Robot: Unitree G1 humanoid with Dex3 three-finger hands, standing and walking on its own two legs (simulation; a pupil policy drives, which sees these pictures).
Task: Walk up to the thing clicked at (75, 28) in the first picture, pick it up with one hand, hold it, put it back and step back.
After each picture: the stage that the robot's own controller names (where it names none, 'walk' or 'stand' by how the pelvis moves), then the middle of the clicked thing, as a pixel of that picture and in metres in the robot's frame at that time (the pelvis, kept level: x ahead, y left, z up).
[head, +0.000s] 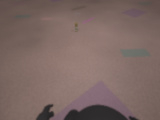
stand; (76, 27) +2.20 +0.44 -0.66
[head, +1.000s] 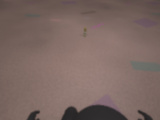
walk; (84, 32) +2.08 +0.17 -0.63
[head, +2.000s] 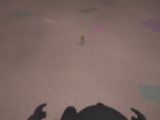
walk; (82, 40) +1.48 +0.16 -0.65
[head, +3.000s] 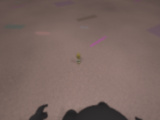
walk; (78, 58) +0.99 +0.18 -0.65
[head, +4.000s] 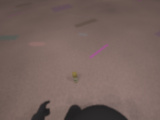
walk; (75, 77) +0.60 +0.23 -0.62
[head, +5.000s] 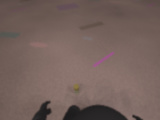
stand; (76, 89) +0.41 +0.16 -0.63
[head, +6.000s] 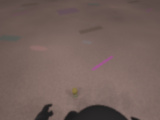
stand; (75, 93) +0.39 +0.18 -0.65
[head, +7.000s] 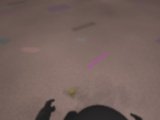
stand; (72, 93) +0.36 +0.21 -0.65
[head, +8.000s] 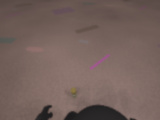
stand; (74, 93) +0.39 +0.19 -0.66
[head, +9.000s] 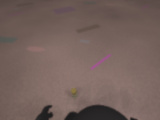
stand; (74, 93) +0.38 +0.19 -0.66
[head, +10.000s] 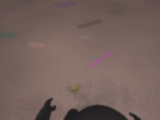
go down; (75, 90) +0.39 +0.18 -0.65
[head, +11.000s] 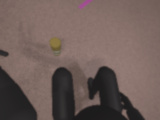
go down; (56, 48) +0.48 +0.21 -0.23
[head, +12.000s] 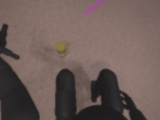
close in; (61, 51) +0.47 +0.20 -0.25
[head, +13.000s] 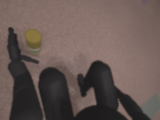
close in; (34, 45) +0.47 +0.24 -0.16
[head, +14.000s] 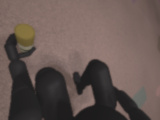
close; (26, 42) +0.46 +0.26 -0.16
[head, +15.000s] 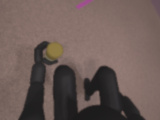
lift; (52, 54) +0.37 +0.24 -0.10
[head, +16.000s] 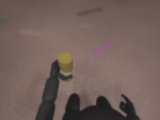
lift; (66, 69) +0.31 +0.16 +0.07
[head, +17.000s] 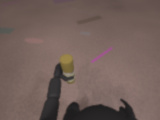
hold; (68, 71) +0.31 +0.15 +0.04
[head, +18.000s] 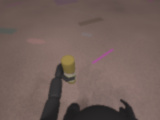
hold; (70, 71) +0.31 +0.15 +0.05
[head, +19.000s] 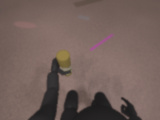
crouch; (65, 65) +0.36 +0.17 +0.00
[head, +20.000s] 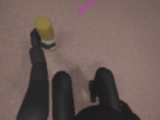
lower; (48, 38) +0.51 +0.21 -0.03
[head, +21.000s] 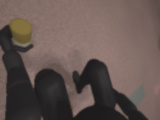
lower; (22, 39) +0.47 +0.26 -0.17
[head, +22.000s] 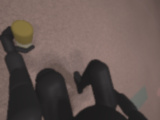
lower; (24, 40) +0.46 +0.26 -0.17
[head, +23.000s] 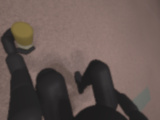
lower; (25, 41) +0.46 +0.26 -0.16
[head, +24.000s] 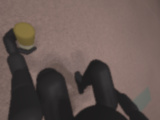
lower; (26, 42) +0.46 +0.26 -0.16
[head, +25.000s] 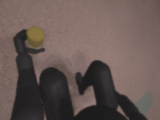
open; (35, 43) +0.46 +0.23 -0.18
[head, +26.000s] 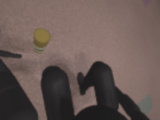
stand; (40, 43) +0.45 +0.23 -0.18
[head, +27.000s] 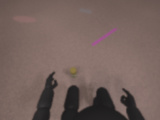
stand; (73, 73) +0.43 +0.16 -0.48
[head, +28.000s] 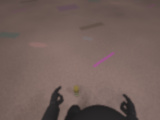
stand; (76, 91) +0.40 +0.15 -0.60
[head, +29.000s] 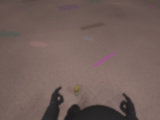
stand; (76, 91) +0.40 +0.14 -0.60
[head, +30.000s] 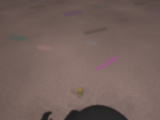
stand; (80, 93) +0.42 +0.13 -0.65
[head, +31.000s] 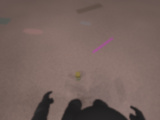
walk; (78, 76) +0.47 +0.12 -0.63
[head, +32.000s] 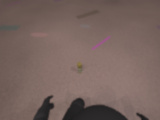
walk; (79, 68) +0.70 +0.17 -0.63
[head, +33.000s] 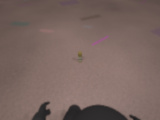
stand; (80, 57) +1.02 +0.20 -0.63
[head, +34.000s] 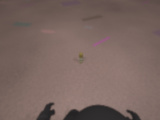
stand; (81, 58) +1.01 +0.17 -0.66
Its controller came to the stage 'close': yes
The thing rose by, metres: 0.69
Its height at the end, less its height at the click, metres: +0.00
